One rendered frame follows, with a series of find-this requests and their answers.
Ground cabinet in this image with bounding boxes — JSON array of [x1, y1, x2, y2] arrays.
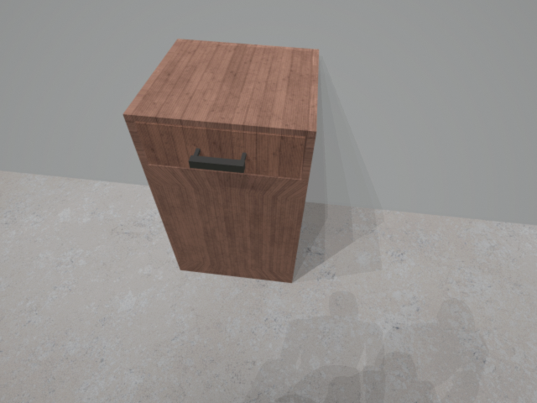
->
[[123, 39, 319, 283]]

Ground handle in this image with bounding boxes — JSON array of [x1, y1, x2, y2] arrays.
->
[[189, 148, 247, 173]]

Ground drawer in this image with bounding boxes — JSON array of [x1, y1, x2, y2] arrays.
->
[[135, 121, 305, 178]]

